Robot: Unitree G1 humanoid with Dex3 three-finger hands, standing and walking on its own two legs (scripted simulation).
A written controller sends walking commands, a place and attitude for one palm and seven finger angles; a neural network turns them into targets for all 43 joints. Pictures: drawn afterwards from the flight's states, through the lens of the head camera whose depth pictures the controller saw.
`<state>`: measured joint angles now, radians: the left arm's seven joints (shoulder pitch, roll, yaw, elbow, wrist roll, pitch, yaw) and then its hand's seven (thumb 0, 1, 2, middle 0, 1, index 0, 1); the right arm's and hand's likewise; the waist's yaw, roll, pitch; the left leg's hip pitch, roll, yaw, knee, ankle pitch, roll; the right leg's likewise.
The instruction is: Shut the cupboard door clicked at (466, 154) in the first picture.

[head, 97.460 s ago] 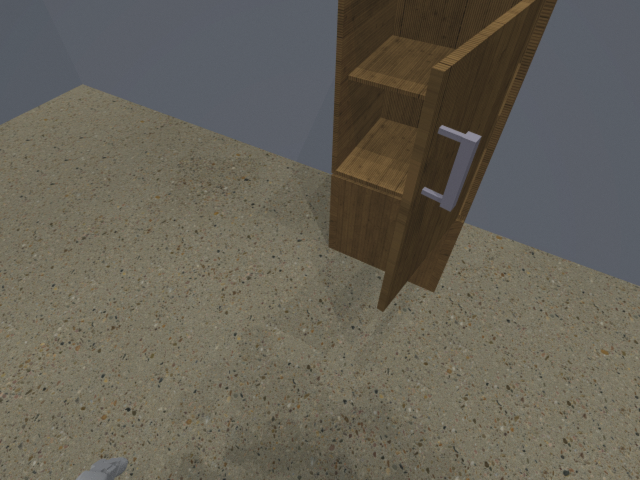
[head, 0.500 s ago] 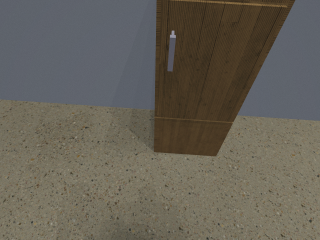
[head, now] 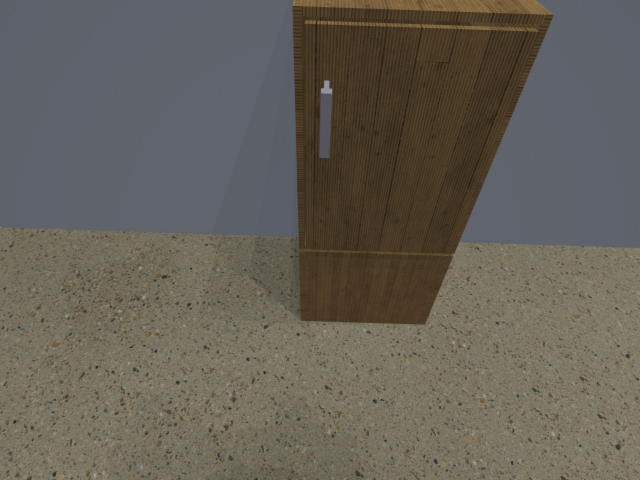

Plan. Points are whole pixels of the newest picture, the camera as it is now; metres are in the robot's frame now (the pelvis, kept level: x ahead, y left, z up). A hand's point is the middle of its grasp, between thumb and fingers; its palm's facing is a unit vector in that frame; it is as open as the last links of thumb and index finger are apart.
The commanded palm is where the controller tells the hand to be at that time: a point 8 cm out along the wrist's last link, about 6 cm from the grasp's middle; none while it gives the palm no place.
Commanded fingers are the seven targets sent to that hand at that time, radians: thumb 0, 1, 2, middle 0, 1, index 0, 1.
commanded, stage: let the arm hang, fingers relaxed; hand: left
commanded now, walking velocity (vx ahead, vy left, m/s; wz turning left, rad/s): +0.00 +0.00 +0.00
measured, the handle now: (325, 119) +0.75 +0.02 +0.08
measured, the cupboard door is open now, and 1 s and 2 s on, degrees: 0 0 0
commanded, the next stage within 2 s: look to check the result in 0.04 s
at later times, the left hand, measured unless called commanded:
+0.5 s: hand out of the picture -0.03 +0.15 -0.18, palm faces +0.06 -0.98 -0.16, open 7.4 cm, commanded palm none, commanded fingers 0.00 0.90 0.90 -0.20 -0.30 -0.20 -0.30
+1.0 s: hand out of the picture +0.00 +0.15 -0.18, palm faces +0.05 -0.99 -0.16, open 7.4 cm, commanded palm none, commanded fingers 0.00 0.90 0.90 -0.20 -0.30 -0.20 -0.30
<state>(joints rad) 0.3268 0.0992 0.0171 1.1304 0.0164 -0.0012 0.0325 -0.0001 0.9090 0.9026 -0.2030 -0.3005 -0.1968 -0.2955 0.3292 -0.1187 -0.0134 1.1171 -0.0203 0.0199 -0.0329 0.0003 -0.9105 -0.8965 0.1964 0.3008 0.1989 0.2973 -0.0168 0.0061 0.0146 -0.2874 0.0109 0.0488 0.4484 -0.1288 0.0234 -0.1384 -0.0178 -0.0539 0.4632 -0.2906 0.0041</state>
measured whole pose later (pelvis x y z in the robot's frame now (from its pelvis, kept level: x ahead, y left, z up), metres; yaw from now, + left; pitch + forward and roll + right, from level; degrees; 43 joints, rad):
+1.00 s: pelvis +0.04 +0.00 +0.00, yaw +0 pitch -2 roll +0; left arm 0.32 0.13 0.01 1.16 0.01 -0.01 0.04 0.00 0.91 0.90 -0.20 -0.30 -0.20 -0.30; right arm 0.27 -0.14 0.00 1.13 -0.01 0.01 -0.04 0.00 -0.92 -0.90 0.20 0.30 0.20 0.30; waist 0.00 -0.01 0.06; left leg -0.22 0.01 0.04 0.43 -0.17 0.02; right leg -0.04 -0.02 -0.06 0.38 -0.30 0.00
